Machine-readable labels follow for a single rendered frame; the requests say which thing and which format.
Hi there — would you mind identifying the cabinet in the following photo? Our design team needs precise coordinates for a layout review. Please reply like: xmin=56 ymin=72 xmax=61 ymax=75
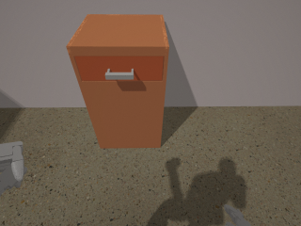
xmin=66 ymin=14 xmax=169 ymax=149

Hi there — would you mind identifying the left robot hand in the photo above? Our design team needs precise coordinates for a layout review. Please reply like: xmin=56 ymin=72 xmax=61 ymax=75
xmin=0 ymin=141 xmax=27 ymax=197

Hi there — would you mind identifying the drawer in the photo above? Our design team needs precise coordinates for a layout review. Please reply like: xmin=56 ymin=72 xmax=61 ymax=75
xmin=75 ymin=56 xmax=164 ymax=81

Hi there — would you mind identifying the handle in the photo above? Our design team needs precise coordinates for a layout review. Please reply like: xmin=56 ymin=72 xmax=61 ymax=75
xmin=105 ymin=69 xmax=135 ymax=80

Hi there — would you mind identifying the right robot hand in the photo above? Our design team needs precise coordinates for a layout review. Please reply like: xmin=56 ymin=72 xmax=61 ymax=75
xmin=224 ymin=204 xmax=251 ymax=226

